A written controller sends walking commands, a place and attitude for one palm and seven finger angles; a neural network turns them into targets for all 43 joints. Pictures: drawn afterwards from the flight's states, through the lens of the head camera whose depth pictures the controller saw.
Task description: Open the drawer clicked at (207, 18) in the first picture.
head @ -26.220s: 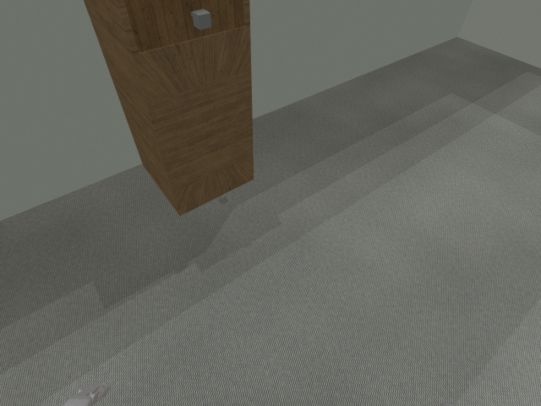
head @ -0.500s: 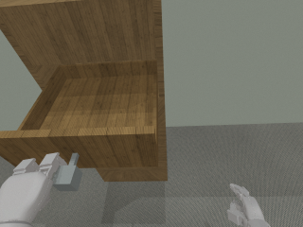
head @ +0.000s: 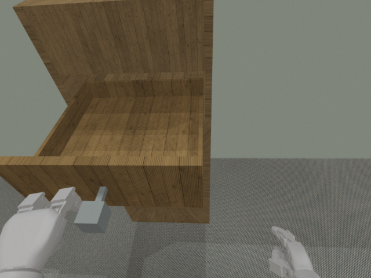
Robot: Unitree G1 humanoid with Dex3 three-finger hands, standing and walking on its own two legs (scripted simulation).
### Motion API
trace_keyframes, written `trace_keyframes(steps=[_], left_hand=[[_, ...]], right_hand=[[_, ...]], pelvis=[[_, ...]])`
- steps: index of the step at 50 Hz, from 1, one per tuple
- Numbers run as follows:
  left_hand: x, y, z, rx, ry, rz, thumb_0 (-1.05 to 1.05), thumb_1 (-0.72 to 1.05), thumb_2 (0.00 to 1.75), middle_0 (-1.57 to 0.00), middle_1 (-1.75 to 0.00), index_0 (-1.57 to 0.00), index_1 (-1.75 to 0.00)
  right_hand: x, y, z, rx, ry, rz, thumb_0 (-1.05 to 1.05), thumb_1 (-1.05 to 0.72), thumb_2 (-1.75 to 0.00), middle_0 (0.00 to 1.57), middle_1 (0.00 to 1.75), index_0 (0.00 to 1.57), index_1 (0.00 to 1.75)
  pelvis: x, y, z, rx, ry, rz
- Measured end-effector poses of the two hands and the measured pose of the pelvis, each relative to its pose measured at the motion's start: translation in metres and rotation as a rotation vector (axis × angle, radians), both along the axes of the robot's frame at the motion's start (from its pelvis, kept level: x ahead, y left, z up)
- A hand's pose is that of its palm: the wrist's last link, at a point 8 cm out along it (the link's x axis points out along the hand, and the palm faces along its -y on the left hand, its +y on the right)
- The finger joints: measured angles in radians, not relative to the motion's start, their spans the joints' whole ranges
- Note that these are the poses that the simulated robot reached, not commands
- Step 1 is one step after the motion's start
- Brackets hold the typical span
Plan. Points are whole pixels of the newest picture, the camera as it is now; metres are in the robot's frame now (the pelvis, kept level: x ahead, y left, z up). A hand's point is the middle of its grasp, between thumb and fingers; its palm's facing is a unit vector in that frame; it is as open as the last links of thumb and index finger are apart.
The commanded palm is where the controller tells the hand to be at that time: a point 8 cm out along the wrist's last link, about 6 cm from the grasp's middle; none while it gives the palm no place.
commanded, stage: open the thumb to release the handle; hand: left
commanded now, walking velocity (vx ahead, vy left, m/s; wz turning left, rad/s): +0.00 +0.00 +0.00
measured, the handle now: (97, 206) +0.21 +0.21 +0.10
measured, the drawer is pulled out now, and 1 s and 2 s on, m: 0.30 0.30 0.30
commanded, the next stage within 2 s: lift the hand off the handle in 0.56 s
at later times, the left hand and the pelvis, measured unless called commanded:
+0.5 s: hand (44, 235) +0.15 +0.29 +0.09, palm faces +0.01 -0.03 -1.00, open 10.9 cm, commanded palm +0.12 +0.29 +0.14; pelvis +0.00 +0.00 +0.00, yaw +0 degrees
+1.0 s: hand (51, 226) +0.16 +0.27 +0.10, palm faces +0.11 -0.04 -0.99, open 13.8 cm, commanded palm +0.13 +0.26 +0.15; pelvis +0.00 +0.00 +0.00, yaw +1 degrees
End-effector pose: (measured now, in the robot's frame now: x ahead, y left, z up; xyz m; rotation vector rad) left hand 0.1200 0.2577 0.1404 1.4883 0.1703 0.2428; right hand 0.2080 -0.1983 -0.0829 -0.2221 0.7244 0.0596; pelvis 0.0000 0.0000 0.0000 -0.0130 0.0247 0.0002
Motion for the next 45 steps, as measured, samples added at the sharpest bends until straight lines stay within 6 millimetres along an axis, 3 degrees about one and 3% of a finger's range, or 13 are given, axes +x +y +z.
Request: trace_keyframes(steps=[4, 8, 12, 21, 30, 34, 39, 45], left_hand=[[0.002, 0.001, -0.002, 0.004, 0.016, -0.024, 0.00, 0.88, 0.90, -0.41, -1.35, -0.42, -1.35], [0.004, 0.029, 0.007, 0.127, 0.050, -0.022, 0.00, 0.84, 0.88, -0.41, -1.34, -0.42, -1.34], [0.004, 0.048, 0.012, 0.051, 0.039, 0.054, 0.00, 0.71, 0.83, -0.40, -1.33, -0.41, -1.33], [0.008, 0.027, -0.011, 0.000, 0.106, -0.070, 0.00, 0.20, 0.61, -0.36, -1.27, -0.37, -1.28], [0.004, 0.038, 0.014, 0.068, -0.035, -0.048, 0.00, -0.31, 0.39, -0.33, -1.22, -0.34, -1.22], [0.002, 0.040, 0.010, 0.027, -0.020, 0.024, 0.00, -0.41, 0.34, -0.32, -1.21, -0.33, -1.21], [0.012, 0.000, -0.013, -0.121, 0.007, -0.031, -0.01, -0.47, 0.32, -0.31, -1.20, -0.32, -1.20], [0.014, 0.005, 0.000, 0.059, -0.046, -0.061, 0.00, -0.49, 0.31, -0.32, -1.20, -0.33, -1.20]], right_hand=[[-0.002, 0.002, 0.001, -0.010, 0.001, 0.007, 0.01, -0.91, -0.90, 0.20, 0.30, 0.21, 0.30], [-0.003, -0.001, -0.001, -0.043, 0.033, 0.002, 0.01, -0.91, -0.90, 0.20, 0.30, 0.21, 0.30], [-0.002, -0.006, 0.002, -0.043, 0.017, -0.030, 0.01, -0.91, -0.90, 0.20, 0.30, 0.21, 0.30], [0.002, -0.018, 0.007, -0.115, 0.004, -0.026, 0.01, -0.91, -0.90, 0.20, 0.30, 0.21, 0.30], [0.005, -0.010, 0.002, -0.069, 0.017, -0.049, 0.01, -0.91, -0.90, 0.20, 0.30, 0.21, 0.30], [0.005, 0.000, -0.002, -0.034, 0.022, -0.041, 0.01, -0.91, -0.90, 0.20, 0.30, 0.21, 0.30], [0.005, 0.012, -0.001, -0.012, 0.000, -0.004, 0.01, -0.91, -0.90, 0.20, 0.30, 0.21, 0.30], [0.003, 0.017, 0.000, -0.007, 0.020, 0.037, 0.01, -0.91, -0.90, 0.20, 0.30, 0.21, 0.30]], pelvis=[[-0.002, -0.001, 0.001, 0.000, -0.009, 0.002], [-0.004, -0.005, 0.003, -0.002, -0.028, 0.003], [-0.004, -0.004, 0.005, -0.006, -0.028, 0.014], [-0.003, 0.002, 0.004, -0.007, 0.005, 0.013], [-0.002, 0.007, 0.001, -0.012, 0.026, 0.008], [-0.002, 0.010, 0.002, -0.008, 0.027, 0.012], [-0.002, 0.013, 0.001, -0.005, 0.030, 0.017], [-0.002, 0.005, 0.000, -0.004, 0.017, 0.005]])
